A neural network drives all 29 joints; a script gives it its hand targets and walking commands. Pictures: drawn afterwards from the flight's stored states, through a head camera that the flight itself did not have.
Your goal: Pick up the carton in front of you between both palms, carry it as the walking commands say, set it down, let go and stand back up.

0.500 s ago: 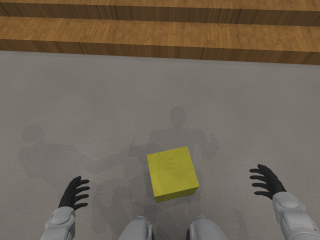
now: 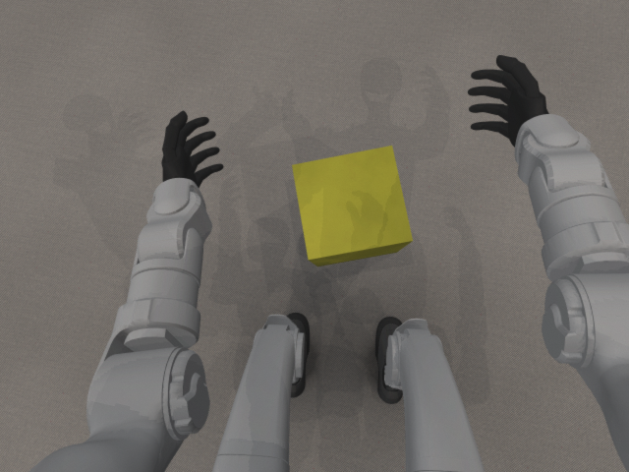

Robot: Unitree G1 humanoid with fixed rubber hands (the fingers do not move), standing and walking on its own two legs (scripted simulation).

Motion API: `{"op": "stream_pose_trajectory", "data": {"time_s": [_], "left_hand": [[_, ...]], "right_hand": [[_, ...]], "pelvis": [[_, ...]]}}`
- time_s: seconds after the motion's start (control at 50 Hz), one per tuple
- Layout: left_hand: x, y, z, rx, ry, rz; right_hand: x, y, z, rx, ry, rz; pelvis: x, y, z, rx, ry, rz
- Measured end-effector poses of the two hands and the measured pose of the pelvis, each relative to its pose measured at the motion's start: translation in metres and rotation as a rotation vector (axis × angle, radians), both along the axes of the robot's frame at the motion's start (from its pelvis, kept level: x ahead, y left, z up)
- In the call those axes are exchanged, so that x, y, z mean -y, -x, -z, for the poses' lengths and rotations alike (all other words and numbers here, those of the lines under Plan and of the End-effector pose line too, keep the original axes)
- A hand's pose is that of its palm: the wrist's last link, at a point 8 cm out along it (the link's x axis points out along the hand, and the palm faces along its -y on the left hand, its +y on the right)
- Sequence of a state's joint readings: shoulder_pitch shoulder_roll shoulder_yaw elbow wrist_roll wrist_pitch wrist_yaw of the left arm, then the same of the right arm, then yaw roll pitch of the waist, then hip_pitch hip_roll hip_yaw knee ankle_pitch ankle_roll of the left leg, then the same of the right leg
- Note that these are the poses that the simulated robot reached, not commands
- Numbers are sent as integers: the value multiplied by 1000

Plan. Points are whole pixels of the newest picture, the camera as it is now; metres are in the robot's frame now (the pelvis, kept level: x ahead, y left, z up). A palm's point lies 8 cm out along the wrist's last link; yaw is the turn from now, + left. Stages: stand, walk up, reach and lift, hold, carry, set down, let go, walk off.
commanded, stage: reach and lift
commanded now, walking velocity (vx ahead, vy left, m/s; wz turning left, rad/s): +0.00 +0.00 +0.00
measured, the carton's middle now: (350, 213) +0.48 +0.00 -0.52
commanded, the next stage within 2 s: none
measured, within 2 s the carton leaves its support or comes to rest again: leaves its support in 1.82 s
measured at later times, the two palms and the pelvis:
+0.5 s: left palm (236, 201) +0.45 +0.20 -0.27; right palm (460, 167) +0.52 -0.18 -0.28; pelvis +0.01 +0.00 -0.12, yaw +3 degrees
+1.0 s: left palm (254, 211) +0.47 +0.21 -0.43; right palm (429, 193) +0.51 -0.16 -0.46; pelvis -0.03 +0.01 -0.27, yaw +4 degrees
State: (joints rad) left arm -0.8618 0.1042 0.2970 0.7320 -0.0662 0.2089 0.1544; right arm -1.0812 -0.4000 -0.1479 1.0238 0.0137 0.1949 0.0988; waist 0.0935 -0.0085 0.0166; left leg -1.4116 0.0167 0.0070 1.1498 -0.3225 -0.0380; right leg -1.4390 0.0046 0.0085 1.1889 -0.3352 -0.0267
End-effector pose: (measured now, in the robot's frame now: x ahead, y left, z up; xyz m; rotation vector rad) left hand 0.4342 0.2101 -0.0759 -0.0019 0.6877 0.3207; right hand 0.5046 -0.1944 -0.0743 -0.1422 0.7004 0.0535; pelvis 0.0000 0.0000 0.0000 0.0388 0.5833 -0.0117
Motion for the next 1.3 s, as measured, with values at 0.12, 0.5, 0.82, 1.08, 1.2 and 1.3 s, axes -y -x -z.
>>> {"op": "stream_pose_trajectory", "data": {"time_s": [0.12, 0.5, 0.82, 1.08, 1.2, 1.3], "left_hand": [[13, -26, 17, 31, 7, -12], [7, -18, 197, -33, 5, 8], [13, -16, 320, -56, 28, 17], [0, -38, 368, -90, -1, 38], [8, -42, 366, -73, 14, 47], [14, -37, 364, -82, 25, 50]], "right_hand": [[-10, -30, 17, 24, -14, -14], [-14, -12, 209, -16, -4, 40], [-20, -12, 323, -18, -8, 61], [-33, -11, 393, -24, -23, 56], [-32, -11, 388, -5, -22, 52], [-34, -11, 378, -20, -20, 47]], "pelvis": [[2, 0, 12, -88, -8, 2], [-3, -14, 120, -321, -28, -22], [-10, 28, 236, -143, -24, -33], [-9, 29, 274, -70, -23, -54], [-8, 24, 276, -69, -17, -55], [-8, 22, 272, -82, -17, -50]]}}
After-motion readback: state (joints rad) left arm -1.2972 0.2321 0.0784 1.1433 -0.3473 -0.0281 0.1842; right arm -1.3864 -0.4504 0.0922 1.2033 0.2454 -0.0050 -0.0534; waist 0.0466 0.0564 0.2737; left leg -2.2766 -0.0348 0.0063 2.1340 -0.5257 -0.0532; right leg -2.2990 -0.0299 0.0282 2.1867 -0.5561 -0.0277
